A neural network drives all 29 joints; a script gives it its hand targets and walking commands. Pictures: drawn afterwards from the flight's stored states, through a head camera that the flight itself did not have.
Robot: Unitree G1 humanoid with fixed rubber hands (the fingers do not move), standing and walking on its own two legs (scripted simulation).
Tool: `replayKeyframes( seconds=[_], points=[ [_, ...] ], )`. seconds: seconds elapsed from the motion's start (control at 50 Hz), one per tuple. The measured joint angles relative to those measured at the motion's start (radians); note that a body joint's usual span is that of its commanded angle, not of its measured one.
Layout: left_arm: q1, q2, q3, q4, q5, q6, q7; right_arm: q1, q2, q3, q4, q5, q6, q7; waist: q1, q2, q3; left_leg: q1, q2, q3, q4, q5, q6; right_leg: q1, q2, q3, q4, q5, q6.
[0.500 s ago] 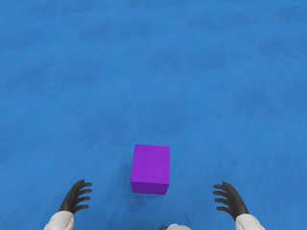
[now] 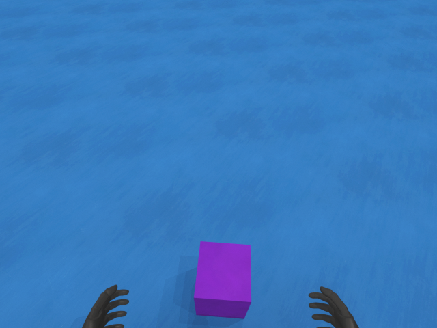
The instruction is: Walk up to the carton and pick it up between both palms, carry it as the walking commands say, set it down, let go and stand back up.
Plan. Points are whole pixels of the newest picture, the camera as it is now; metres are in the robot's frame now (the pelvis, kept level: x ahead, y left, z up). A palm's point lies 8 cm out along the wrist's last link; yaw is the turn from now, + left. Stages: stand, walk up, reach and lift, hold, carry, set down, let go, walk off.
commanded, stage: let go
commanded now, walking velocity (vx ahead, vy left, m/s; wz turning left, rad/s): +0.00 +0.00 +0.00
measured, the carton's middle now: (222, 280) +0.43 -0.04 -0.65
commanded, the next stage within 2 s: stand in 0.02 s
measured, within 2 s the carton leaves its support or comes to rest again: neither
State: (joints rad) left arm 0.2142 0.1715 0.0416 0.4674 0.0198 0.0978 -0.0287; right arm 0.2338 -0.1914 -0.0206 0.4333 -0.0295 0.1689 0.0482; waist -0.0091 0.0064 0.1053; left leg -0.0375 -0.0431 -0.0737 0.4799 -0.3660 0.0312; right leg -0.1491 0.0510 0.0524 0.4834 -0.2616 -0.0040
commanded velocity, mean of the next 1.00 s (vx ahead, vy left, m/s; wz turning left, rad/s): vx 0.00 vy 0.00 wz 0.00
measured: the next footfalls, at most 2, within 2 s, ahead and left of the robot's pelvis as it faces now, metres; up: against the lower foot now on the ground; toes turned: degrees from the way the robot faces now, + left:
none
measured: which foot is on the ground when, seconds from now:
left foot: down 0.00-1.00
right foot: down 0.00-1.00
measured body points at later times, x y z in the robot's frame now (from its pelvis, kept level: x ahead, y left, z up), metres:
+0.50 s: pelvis +0.04 +0.01 -0.01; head -0.05 +0.02 +0.43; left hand +0.05 +0.24 -0.16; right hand +0.04 -0.23 -0.15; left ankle -0.06 +0.10 -0.74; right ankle +0.00 -0.12 -0.74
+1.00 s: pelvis +0.01 +0.02 -0.01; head -0.06 +0.03 +0.44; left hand -0.03 +0.22 -0.17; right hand -0.05 -0.17 -0.17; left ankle -0.06 +0.10 -0.74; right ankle +0.00 -0.12 -0.74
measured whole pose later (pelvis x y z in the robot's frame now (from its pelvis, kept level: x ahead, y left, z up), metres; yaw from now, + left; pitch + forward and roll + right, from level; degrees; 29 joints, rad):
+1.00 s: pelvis +0.01 +0.02 -0.01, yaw -3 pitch +2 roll +0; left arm 0.52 0.09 -0.01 1.06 0.01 -0.01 0.04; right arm 0.56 -0.10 0.03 1.01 -0.03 -0.03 -0.05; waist 0.00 0.00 -0.23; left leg -0.16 -0.07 0.00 0.54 -0.41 0.07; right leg -0.31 0.04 0.12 0.59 -0.31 0.02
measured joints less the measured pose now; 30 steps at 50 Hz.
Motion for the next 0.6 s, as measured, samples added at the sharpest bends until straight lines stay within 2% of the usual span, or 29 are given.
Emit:
replayKeyframes(
  seconds=[0.04, 0.14, 0.22, 0.36, 0.44, 0.6],
  points=[
    [0.006, 0.003, -0.002, 0.006, 0.001, -0.007, 0.011, 0.000, 0.002, 0.001, 0.008, 0.003, 0.003, -0.010, 0.003, -0.004, -0.015, -0.005, 0.001, 0.003, -0.001, -0.002, -0.001, -0.007, 0.002, 0.002, 0.001, -0.003, -0.001],
    [0.067, 0.011, -0.034, 0.183, 0.013, -0.105, 0.024, 0.055, -0.012, -0.001, 0.151, -0.022, -0.147, -0.043, -0.006, 0.009, -0.202, -0.062, 0.000, 0.002, 0.016, -0.030, 0.009, -0.066, 0.002, 0.001, 0.022, -0.033, -0.001],
    [0.134, 0.014, -0.035, 0.291, 0.006, -0.141, 0.032, 0.114, -0.018, -0.001, 0.242, -0.013, -0.207, -0.054, -0.011, 0.012, -0.323, -0.072, -0.001, 0.001, 0.040, -0.064, 0.014, -0.080, 0.003, 0.000, 0.054, -0.072, -0.002],
    [0.228, 0.016, -0.031, 0.394, -0.002, -0.153, 0.033, 0.208, -0.013, 0.007, 0.357, 0.000, -0.228, -0.067, -0.006, 0.011, -0.417, -0.088, -0.004, 0.008, 0.058, -0.086, 0.022, -0.102, 0.003, 0.006, 0.082, -0.097, -0.002],
    [0.264, 0.017, -0.030, 0.434, 0.003, -0.144, 0.040, 0.258, -0.003, 0.013, 0.422, -0.006, -0.226, -0.074, 0.005, 0.004, -0.412, -0.097, -0.007, 0.012, 0.057, -0.083, 0.025, -0.113, 0.001, 0.010, 0.083, -0.094, 0.000],
    [0.320, -0.008, -0.036, 0.512, 0.000, -0.125, 0.049, 0.325, 0.028, 0.027, 0.507, 0.004, -0.216, -0.083, 0.006, -0.005, -0.368, -0.120, -0.013, 0.034, 0.056, -0.071, 0.031, -0.146, -0.002, 0.032, 0.093, -0.081, 0.006]
  ],
)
